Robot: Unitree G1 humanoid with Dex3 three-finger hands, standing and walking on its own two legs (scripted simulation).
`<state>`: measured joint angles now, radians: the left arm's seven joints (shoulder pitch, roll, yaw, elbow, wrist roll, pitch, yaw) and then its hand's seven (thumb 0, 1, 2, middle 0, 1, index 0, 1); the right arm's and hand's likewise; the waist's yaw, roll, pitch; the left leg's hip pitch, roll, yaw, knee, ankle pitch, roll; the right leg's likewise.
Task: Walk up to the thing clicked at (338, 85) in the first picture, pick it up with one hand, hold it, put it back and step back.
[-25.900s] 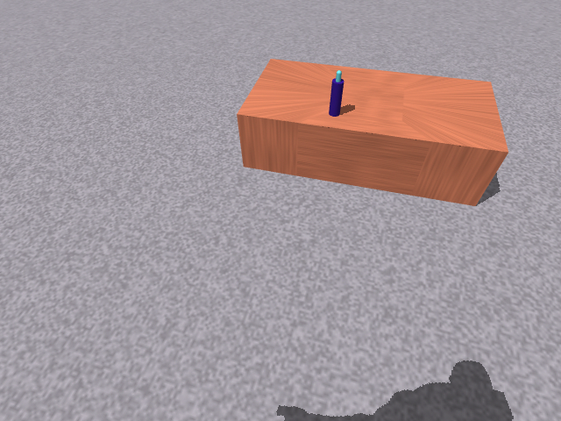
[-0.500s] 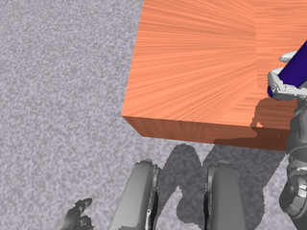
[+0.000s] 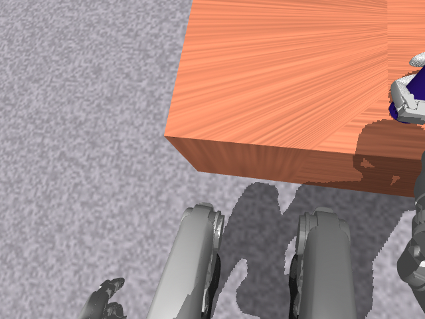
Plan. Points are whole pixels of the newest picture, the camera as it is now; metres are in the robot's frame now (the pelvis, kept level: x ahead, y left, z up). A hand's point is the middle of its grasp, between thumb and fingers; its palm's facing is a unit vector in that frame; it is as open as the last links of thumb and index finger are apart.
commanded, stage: lower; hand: right
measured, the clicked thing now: out of the picture +0.50 -0.28 +0.03
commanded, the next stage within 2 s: loosen in 0.42 s
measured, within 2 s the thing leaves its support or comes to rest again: rests again in 0.22 s
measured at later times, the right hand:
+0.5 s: hand (410, 94) +0.50 -0.27 -0.04, palm faces +0.27 +0.96 -0.02, open 6.9 cm
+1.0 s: hand (416, 87) +0.51 -0.28 -0.03, palm faces +0.26 +0.97 +0.00, open 8.9 cm
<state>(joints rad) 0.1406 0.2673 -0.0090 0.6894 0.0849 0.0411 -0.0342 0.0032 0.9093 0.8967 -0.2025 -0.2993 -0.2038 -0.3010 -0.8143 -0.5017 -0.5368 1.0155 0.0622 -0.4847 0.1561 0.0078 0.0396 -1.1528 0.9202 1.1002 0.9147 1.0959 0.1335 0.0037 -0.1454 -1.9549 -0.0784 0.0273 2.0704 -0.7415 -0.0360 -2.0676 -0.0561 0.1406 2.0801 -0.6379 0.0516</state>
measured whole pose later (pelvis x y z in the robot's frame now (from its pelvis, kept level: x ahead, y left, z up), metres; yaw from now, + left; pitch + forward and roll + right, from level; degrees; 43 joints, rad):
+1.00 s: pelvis +0.00 +0.01 -0.03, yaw +1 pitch +35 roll +6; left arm 0.14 0.29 -0.04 0.66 0.08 0.05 -0.03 0.00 0.94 0.88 -0.20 -0.30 -0.21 -0.29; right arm -0.85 -0.58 -0.57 0.99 0.10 -0.43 0.21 0.00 0.17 -0.56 0.96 0.78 0.96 0.77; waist 0.14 0.01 -0.12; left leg -2.05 -0.10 0.05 2.18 -0.74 -0.03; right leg -2.16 -0.06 0.17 2.19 -0.65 0.07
